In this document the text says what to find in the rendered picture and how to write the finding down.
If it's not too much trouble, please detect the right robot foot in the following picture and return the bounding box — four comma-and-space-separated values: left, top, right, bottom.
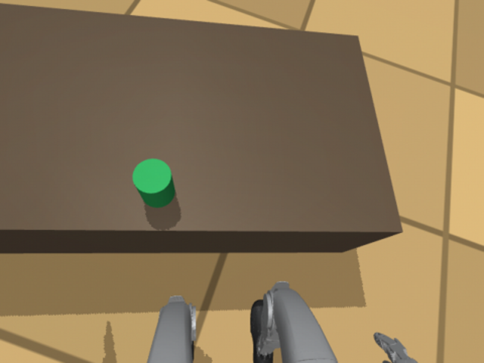
250, 299, 273, 363

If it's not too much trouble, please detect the can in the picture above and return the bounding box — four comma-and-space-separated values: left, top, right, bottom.
132, 159, 175, 208

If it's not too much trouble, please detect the right robot hand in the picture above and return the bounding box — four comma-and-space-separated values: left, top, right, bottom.
374, 333, 417, 363

